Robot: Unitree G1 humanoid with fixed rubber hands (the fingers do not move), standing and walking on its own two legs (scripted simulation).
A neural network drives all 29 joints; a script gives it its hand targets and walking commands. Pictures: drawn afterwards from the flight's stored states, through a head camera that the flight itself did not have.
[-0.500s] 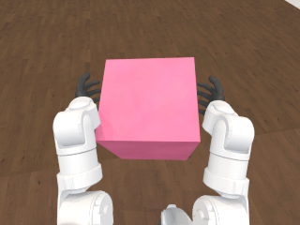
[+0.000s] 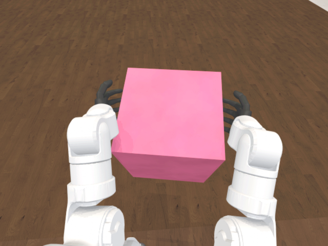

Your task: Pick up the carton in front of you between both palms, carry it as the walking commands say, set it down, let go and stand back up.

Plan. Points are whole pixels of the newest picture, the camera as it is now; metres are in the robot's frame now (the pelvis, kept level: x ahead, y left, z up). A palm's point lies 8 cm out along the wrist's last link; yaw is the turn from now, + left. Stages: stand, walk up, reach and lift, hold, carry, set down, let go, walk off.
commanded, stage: carry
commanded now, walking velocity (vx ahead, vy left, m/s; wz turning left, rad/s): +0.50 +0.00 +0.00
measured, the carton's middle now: (170, 132) +0.39 +0.01 +0.08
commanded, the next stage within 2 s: none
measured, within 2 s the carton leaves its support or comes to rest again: neither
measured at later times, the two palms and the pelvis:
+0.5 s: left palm (135, 39) +0.64 +0.13 +0.20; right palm (229, 47) +0.65 -0.16 +0.18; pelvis +0.30 -0.03 +0.02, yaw +1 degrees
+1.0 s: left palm (142, 20) +0.92 +0.15 +0.14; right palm (210, 26) +0.91 -0.13 +0.14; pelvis +0.59 +0.01 +0.05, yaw -1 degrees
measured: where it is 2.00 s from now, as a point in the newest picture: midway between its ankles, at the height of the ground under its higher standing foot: (170, 114)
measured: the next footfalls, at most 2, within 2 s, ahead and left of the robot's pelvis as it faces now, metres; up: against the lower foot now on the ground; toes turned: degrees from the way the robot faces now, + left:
left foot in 0.02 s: +0.18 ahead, +0.10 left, +0.03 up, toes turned +5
right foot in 0.42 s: +0.42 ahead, -0.11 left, +0.04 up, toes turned -5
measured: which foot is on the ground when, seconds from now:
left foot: up 0.00-0.00, down 0.02-0.44, up 0.46-0.84, down 0.86-1.00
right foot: down 0.00-0.04, up 0.06-0.40, down 0.42-0.88, up 0.90-1.00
